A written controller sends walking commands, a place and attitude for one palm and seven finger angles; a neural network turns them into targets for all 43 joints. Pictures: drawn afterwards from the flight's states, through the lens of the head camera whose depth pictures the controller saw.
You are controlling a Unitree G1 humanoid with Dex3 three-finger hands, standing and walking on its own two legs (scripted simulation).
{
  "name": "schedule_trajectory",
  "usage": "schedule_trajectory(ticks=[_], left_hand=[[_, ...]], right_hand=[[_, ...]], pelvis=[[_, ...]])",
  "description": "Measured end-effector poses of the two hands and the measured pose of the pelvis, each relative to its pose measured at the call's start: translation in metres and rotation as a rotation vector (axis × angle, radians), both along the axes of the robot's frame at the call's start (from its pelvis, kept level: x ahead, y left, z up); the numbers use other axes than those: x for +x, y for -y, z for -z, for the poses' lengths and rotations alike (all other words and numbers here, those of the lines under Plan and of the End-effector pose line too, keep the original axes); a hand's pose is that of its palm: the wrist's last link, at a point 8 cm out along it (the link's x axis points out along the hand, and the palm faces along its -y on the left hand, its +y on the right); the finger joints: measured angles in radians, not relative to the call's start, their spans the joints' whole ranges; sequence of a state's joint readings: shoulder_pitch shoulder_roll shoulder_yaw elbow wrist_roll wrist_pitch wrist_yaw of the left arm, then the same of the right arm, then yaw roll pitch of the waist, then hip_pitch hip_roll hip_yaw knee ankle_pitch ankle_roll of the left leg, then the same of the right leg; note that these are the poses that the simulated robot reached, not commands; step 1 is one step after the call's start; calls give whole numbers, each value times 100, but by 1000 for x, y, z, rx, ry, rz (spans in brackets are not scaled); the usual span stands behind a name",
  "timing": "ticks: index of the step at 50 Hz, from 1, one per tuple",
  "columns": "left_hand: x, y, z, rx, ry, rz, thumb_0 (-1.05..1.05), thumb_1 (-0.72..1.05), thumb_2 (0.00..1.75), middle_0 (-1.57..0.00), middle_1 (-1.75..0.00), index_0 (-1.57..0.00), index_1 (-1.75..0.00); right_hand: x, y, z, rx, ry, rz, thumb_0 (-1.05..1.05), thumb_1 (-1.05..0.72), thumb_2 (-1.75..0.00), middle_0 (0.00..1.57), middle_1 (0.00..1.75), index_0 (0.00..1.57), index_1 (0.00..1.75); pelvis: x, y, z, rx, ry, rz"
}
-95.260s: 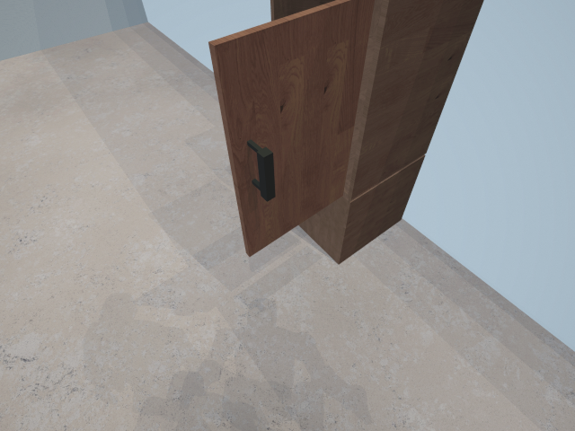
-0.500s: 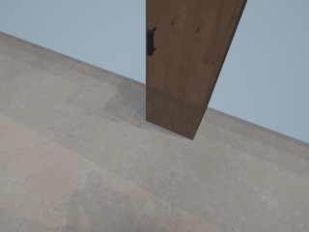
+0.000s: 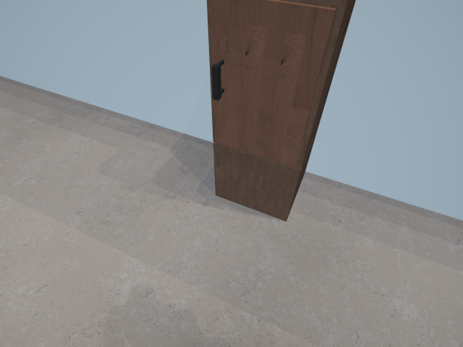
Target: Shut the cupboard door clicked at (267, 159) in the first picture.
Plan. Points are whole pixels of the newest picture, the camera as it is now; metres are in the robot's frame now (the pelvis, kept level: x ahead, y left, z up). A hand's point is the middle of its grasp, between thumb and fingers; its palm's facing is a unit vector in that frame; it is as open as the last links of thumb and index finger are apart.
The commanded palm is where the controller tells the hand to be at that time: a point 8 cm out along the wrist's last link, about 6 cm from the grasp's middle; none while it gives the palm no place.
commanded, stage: let the arm hang, fingers relaxed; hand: left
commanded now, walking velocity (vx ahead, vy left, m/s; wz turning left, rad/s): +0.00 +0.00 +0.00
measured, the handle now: (219, 80) +0.98 +0.09 -0.02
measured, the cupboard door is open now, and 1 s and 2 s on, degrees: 0 0 0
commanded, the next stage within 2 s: look to check the result in 0.08 s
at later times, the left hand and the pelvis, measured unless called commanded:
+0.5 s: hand out of the picture +0.02 +0.20 -0.17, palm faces +0.01 -0.97 -0.24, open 7.4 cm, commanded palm none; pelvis +0.02 +0.00 +0.00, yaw +0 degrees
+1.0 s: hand out of the picture +0.04 +0.20 -0.17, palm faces +0.01 -0.97 -0.25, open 7.4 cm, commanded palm none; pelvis +0.03 -0.01 +0.00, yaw +0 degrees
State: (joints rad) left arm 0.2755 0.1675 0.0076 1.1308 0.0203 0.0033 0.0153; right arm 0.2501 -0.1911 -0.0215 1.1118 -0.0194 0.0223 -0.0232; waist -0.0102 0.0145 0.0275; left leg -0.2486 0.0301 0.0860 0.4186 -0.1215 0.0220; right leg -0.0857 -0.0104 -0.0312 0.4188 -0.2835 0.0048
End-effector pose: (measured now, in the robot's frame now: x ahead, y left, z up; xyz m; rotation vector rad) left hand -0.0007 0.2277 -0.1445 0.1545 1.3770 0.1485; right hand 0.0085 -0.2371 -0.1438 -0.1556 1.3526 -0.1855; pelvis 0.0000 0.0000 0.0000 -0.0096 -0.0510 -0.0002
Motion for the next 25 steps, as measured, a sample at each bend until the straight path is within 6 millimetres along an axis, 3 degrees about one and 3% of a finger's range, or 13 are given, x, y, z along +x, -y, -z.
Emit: schedule_trajectory(ticks=[13, 25], left_hand=[[3, -8, -2, 21, -37, 0, 0, 91, 90, -20, -30, -20, -30], [14, -18, -6, 47, -41, -1, 1, 91, 90, -20, -30, -20, -30]], right_hand=[[-2, 10, -3, -20, -47, -1, 1, -91, -90, 20, 30, 20, 30], [26, 12, -4, -23, -15, -25, 1, -91, -90, 20, 30, 20, 30]], pelvis=[[8, 3, -1, -3, -6, -1], [17, 3, -2, 0, -10, 0]])
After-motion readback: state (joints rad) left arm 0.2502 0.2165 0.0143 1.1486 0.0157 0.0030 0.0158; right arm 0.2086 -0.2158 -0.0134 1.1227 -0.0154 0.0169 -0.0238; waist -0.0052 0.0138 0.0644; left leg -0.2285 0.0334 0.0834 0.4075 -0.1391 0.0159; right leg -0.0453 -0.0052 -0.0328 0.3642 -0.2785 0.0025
